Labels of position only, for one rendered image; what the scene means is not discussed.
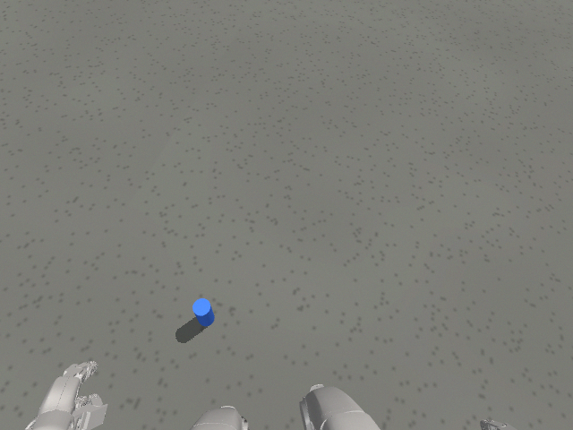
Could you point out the left robot hand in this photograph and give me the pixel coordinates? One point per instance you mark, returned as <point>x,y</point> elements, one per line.
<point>88,412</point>

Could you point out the left robot arm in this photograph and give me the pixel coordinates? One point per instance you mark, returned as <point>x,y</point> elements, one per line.
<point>52,420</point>

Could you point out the can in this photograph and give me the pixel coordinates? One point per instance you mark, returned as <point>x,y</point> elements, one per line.
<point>203,311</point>

